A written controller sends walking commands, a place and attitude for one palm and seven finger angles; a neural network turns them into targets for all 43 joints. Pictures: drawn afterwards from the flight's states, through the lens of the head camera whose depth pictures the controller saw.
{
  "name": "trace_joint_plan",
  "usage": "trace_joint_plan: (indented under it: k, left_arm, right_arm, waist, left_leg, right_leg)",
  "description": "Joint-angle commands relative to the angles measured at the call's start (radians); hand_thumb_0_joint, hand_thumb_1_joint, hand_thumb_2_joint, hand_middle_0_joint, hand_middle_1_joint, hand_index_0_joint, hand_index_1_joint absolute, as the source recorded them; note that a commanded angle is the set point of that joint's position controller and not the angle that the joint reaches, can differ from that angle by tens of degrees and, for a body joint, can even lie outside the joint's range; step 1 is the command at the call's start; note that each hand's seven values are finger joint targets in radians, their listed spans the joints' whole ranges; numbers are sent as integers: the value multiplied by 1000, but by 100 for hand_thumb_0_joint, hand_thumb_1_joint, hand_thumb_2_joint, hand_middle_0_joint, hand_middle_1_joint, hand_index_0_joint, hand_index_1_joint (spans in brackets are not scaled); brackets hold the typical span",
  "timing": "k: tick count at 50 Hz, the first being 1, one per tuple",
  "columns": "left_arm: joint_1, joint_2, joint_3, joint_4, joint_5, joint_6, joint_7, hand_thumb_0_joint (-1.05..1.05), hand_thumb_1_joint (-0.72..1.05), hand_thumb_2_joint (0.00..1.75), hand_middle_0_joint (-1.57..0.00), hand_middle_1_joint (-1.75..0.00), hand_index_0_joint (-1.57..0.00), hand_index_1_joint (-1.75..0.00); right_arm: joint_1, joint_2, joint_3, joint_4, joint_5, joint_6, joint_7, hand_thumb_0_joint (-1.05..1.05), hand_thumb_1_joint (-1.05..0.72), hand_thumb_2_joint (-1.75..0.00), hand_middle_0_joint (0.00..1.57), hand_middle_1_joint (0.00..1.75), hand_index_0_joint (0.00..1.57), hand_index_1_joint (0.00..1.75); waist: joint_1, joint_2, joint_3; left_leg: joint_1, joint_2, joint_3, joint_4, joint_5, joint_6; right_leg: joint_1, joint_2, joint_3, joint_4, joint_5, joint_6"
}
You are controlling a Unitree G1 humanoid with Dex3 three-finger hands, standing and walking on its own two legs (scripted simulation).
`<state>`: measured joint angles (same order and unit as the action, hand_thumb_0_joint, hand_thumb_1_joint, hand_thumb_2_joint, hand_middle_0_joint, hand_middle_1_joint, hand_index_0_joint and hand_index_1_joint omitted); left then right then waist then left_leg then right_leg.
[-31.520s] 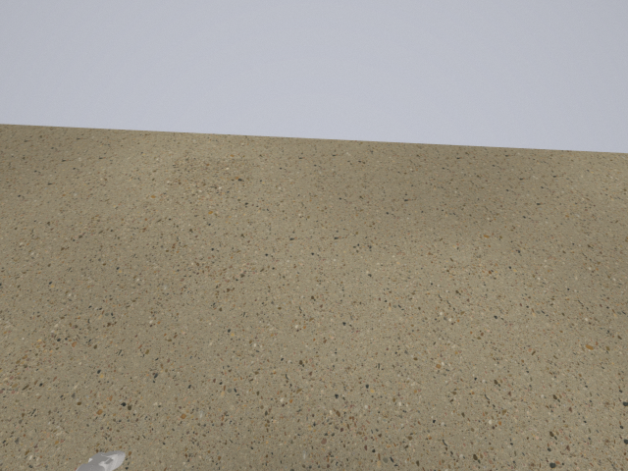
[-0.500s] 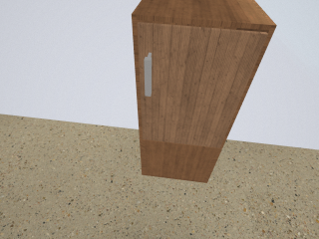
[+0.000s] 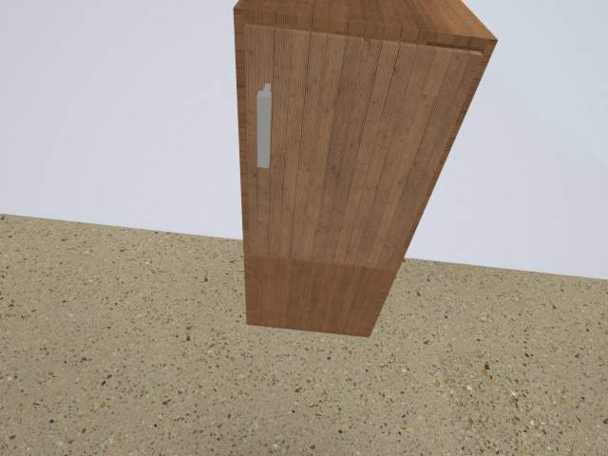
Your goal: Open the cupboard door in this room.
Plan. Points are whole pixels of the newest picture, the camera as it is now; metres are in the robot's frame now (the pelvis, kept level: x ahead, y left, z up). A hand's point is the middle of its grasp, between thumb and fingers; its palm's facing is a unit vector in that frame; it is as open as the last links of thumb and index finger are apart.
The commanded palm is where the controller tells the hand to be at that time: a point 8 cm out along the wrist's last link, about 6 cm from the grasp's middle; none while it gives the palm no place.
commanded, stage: shuffle to correct the standing spot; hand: left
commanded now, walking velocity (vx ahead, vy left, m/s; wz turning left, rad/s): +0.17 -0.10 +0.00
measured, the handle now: (265, 126) +0.68 +0.10 +0.10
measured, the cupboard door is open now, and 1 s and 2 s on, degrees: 0 0 0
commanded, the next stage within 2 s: come to a stop and stand still in 0.90 s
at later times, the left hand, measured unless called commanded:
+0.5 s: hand out of the picture -0.07 +0.13 -0.15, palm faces +0.01 -0.99 -0.16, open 7.4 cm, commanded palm none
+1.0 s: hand out of the picture +0.13 +0.13 -0.16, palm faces -0.01 -0.96 -0.26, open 7.3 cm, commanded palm none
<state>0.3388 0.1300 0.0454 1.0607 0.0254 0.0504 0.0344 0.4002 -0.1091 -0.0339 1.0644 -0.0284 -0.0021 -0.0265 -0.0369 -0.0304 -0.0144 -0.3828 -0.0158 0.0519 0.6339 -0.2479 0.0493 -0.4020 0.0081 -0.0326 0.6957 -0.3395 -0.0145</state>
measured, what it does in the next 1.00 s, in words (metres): walks ahead: right foot, then left foot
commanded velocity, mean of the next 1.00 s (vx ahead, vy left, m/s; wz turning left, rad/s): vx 0.18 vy -0.07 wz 0.00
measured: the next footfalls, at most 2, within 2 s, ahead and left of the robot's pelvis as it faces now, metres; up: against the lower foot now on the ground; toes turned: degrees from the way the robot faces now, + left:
right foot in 0.32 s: -0.03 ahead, -0.11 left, +0.00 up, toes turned -8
left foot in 0.70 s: +0.13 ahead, +0.09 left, +0.00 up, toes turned +3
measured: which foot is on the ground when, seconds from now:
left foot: down 0.00-0.32, up 0.34-0.68, down 0.70-0.98, up 1.00-1.00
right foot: up 0.00-0.30, down 0.32-0.70, up 0.72-0.96, down 0.98-1.00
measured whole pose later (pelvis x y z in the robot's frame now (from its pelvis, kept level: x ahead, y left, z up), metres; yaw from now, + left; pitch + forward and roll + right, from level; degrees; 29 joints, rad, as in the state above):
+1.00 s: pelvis +0.09 -0.07 +0.00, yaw -3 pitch +0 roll +2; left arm 0.29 0.19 0.06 1.01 0.04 -0.04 0.00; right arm 0.32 -0.13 -0.04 1.06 -0.03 -0.02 -0.01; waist 0.01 0.01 0.02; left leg -0.30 0.06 0.08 0.66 -0.39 0.00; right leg -0.37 -0.06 -0.08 0.64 -0.30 -0.03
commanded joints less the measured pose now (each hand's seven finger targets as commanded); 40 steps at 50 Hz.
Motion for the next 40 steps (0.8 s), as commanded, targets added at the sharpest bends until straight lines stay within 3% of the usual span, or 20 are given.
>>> trace_joint_plan:
  k: [1, 3, 5, 10, 13, 14, 15, 16, 17, 18, 20, 24, 29, 32, 33, 34, 35, 36, 37, 40]
  left_arm:
    - [52, 58, 30, -71, 12, -25, -23, 0, 90, 90, -20, -30, -20, -30]
    - [85, 41, 23, -47, 12, -28, -31, 0, 90, 90, -20, -30, -20, -30]
    - [85, 34, 16, -44, 10, -32, -36, 0, 90, 90, -20, -30, -20, -30]
    - [68, 43, 9, -65, 5, -21, -37, 0, 90, 90, -20, -30, -20, -30]
    - [209, 29, 10, -17, -7, -18, -36, 0, 90, 90, -20, -30, -20, -30]
    - [265, 45, 12, 7, -8, -26, -30, 0, 90, 90, -20, -30, -20, -30]
    - [300, 78, 21, 17, -3, -32, -18, 0, 90, 90, -20, -30, -20, -30]
    - [294, 151, 31, 8, 10, -34, -6, 0, 90, 90, -20, -30, -20, -30]
    - [183, 173, 27, -41, 4, -33, -2, 0, 90, 90, -20, -30, -20, -30]
    - [132, 142, 21, -50, -4, -66, 0, 0, 90, 90, -20, -30, -20, -30]
    - [60, 82, 0, -62, -2, -103, -1, 0, 90, 90, -20, -30, -20, -30]
    - [115, 86, -4, -23, 4, -124, -4, 0, 90, 90, -20, -30, -20, -30]
    - [195, 107, 0, 25, 13, -115, -16, 0, 90, 90, -20, -30, -20, -30]
    - [201, 104, -1, 43, 2, -107, -23, 0, 90, 90, -20, -30, -20, -30]
    - [209, 82, -7, 45, -2, -104, -26, 0, 90, 90, -20, -30, -20, -30]
    - [219, 34, -14, 24, -6, -101, -32, 0, 90, 90, -20, -30, -20, -30]
    - [181, 23, -18, -20, -3, -103, -36, 0, 90, 90, -20, -30, -20, -30]
    - [105, 48, -10, -48, 9, -98, -37, 0, 90, 90, -20, -30, -20, -30]
    - [42, 39, -6, -56, 11, -94, -37, 0, 90, 90, -20, -30, -20, -30]
    - [63, 17, 0, -43, 12, -78, -53, 0, 90, 90, -20, -30, -20, -30]
  right_arm:
    - [-36, -153, -17, -63, -5, -20, -17, 0, -90, -90, 20, 30, 20, 30]
    - [-68, -144, -14, -68, -4, -38, -13, 0, -90, -90, 20, 30, 20, 30]
    - [-26, -127, -15, -43, -3, -48, -15, 0, -90, -90, 20, 30, 20, 30]
    - [56, -158, -33, -8, -15, -22, -12, 0, -90, -90, 20, 30, 20, 30]
    - [42, -188, -47, -8, -16, -2, -6, 0, -90, -90, 20, 30, 20, 30]
    - [19, -172, -47, -6, -9, 1, 0, 0, -90, -90, 20, 30, 20, 30]
    - [4, -121, -41, -14, 2, 3, 3, 0, -90, -90, 20, 30, 20, 30]
    - [-28, -59, -28, -43, 12, 1, 2, 0, -90, -90, 20, 30, 20, 30]
    - [-97, -101, -32, -87, -1, 6, 12, 0, -90, -90, 20, 30, 20, 30]
    - [-106, -98, -38, -88, -2, 9, 25, 0, -90, -90, 20, 30, 20, 30]
    - [-70, -100, -41, -83, 2, 6, 42, 0, -90, -90, 20, 30, 20, 30]
    - [-95, -82, -42, -98, 7, -5, 44, 0, -90, -90, 20, 30, 20, 30]
    - [-176, -58, -24, -122, 9, -30, 38, 0, -90, -90, 20, 30, 20, 30]
    - [-80, -56, -10, -75, 4, -53, 24, 0, -90, -90, 20, 30, 20, 30]
    - [8, -91, -14, -41, 2, -61, 14, 0, -90, -90, 20, 30, 20, 30]
    - [101, -187, -35, -23, -2, -69, 2, 0, -90, -90, 20, 30, 20, 30]
    - [179, -262, -45, -17, -1, -60, -7, 0, -90, -90, 20, 30, 20, 30]
    - [150, -265, -49, -17, 1, -50, -7, 0, -90, -90, 20, 30, 20, 30]
    - [86, -216, -43, -23, -1, -51, -7, 0, -90, -90, 20, 30, 20, 30]
    - [-60, -135, -23, -55, -4, -68, -6, 0, -90, -90, 20, 30, 20, 30]
  waist:
    - [79, 204, 133]
    - [89, 94, 98]
    - [70, 112, 69]
    - [12, 174, 69]
    - [54, 112, 58]
    - [75, 86, 66]
    - [87, -26, 78]
    - [92, -245, 152]
    - [59, -170, 215]
    - [37, -165, 209]
    - [-13, -87, 221]
    - [3, -17, 188]
    - [59, -87, 165]
    - [28, -48, 96]
    - [-5, 11, 53]
    - [-28, 200, -13]
    - [-44, 289, -39]
    - [-51, 189, 0]
    - [-29, 181, 67]
    - [48, 146, 102]
  left_leg:
    - [-181, 331, -529, -595, -641, 81]
    - [-139, 277, -396, -551, -474, 80]
    - [-41, 240, -313, -534, -387, 63]
    - [70, 247, -277, -589, -424, 47]
    - [37, 204, -204, -562, -378, -3]
    - [-8, 159, -143, -483, -321, -35]
    - [-114, 91, -56, -284, -271, -66]
    - [-301, -20, 77, 33, -258, -74]
    - [-359, -13, 30, 282, -213, -50]
    - [-368, 40, -22, 403, -148, -29]
    - [-342, 72, -33, 479, -19, -26]
    - [-289, 81, -1, 390, 30, -32]
    - [-178, 71, 48, 111, -64, -17]
    - [111, 17, 106, -140, 18, -12]
    - [283, 54, 49, -189, 32, 5]
    - [461, 274, -254, -256, 26, 85]
    - [506, 470, -537, -382, 12, 205]
    - [372, 483, -544, -428, -188, 237]
    - [246, 432, -500, -461, -277, 213]
    - [40, 333, -259, -476, -150, 137]
  right_leg:
    - [-112, 4, 75, 489, -1, -18]
    - [-110, -17, 61, 519, 66, -8]
    - [-113, -19, 29, 446, 72, -6]
    - [62, 6, -68, 22, -165, -30]
    - [316, 64, -121, -305, -110, -55]
    - [414, 44, -96, -435, -34, -69]
    - [484, -71, 40, -511, -101, -113]
    - [455, -286, 321, -629, -338, -188]
    - [299, -368, 364, -655, -289, -236]
    - [217, -348, 378, -684, -394, -221]
    - [170, -279, 247, -646, -229, -181]
    - [217, -245, 151, -600, -24, -187]
    - [278, -260, 159, -513, 103, -198]
    - [229, -190, 85, -319, 262, -148]
    - [146, -148, 54, -156, 287, -122]
    - [-63, -62, -20, 77, 78, -69]
    - [-226, 1, -53, 327, -224, -41]
    - [-250, -32, 5, 464, -225, -55]
    - [-279, -64, 33, 525, -141, -50]
    - [-144, -120, 33, 406, -10, -28]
